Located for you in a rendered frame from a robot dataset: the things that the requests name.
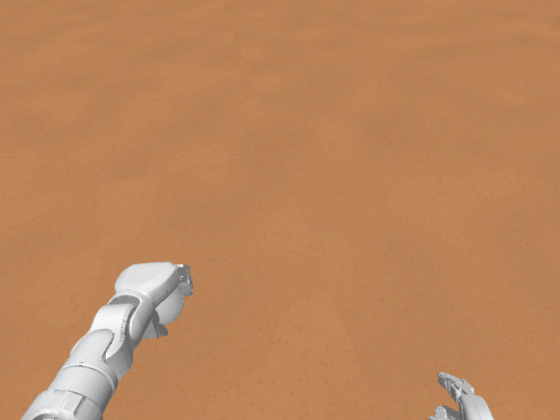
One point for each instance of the left robot arm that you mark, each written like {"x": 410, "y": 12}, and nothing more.
{"x": 88, "y": 379}

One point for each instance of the ball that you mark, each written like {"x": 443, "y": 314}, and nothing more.
{"x": 171, "y": 307}

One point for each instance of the right robot hand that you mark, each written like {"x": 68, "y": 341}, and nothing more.
{"x": 471, "y": 406}

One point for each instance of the left robot hand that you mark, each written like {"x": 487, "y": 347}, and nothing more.
{"x": 157, "y": 281}

